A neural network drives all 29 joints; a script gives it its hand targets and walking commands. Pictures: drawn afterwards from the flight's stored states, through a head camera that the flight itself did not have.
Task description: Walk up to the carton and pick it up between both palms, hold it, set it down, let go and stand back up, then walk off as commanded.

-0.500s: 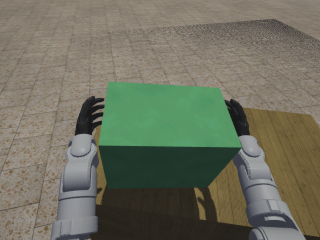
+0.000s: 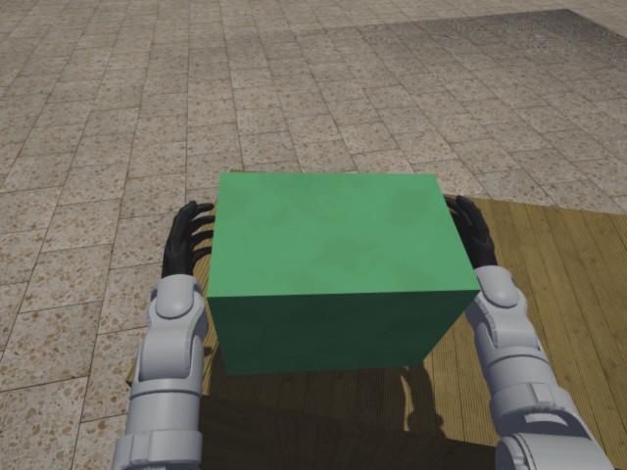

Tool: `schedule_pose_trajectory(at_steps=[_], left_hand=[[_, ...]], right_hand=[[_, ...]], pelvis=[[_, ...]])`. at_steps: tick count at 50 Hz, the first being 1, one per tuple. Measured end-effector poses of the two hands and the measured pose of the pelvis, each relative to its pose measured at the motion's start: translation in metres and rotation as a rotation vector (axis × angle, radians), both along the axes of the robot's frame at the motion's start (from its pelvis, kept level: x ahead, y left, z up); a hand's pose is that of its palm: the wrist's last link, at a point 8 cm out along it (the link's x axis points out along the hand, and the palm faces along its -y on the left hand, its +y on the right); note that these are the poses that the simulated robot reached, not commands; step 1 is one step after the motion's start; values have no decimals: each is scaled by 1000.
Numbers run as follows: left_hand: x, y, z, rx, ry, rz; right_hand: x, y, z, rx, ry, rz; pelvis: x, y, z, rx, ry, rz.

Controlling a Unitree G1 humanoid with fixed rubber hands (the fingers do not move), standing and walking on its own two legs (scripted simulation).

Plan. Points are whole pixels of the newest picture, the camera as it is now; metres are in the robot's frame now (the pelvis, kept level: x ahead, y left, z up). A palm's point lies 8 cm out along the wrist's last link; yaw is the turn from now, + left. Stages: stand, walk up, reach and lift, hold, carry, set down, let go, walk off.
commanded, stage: set down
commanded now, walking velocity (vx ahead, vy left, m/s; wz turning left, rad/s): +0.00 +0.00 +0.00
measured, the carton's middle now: (328, 277) +0.37 +0.02 +0.05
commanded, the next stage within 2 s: none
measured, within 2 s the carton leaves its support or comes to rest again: rests again in 1.14 s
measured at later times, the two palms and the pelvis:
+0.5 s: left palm (198, 287) +0.33 +0.18 +0.06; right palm (471, 257) +0.41 -0.18 +0.07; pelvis +0.00 -0.01 +0.00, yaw -1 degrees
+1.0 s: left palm (197, 303) +0.33 +0.19 +0.02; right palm (452, 256) +0.43 -0.16 +0.05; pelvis -0.01 -0.01 +0.00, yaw -1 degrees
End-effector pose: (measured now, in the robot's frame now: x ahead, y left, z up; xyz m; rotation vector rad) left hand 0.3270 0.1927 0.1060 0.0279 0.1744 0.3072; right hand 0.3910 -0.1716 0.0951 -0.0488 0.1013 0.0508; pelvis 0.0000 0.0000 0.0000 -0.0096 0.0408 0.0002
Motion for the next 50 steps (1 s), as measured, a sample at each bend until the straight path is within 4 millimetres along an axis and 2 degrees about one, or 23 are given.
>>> schedule_pose_trajectory(at_steps=[12, 27, 42, 50], left_hand=[[-5, 5, -20, -13, 43, 51], [4, -12, -46, -17, 94, 52], [0, 2, -74, -31, 108, 106], [3, -1, -83, -49, 98, 91]], right_hand=[[14, 8, -9, -33, 36, 57], [25, -8, -29, -60, 80, 67], [43, 13, -44, -71, 94, 121], [40, 8, -48, -81, 89, 103]], pelvis=[[-2, -1, 0, -1, 40, -1], [-3, -10, -2, 3, 108, -23], [-6, -14, -4, 8, 198, -19], [-5, -10, -5, 3, 219, -15]])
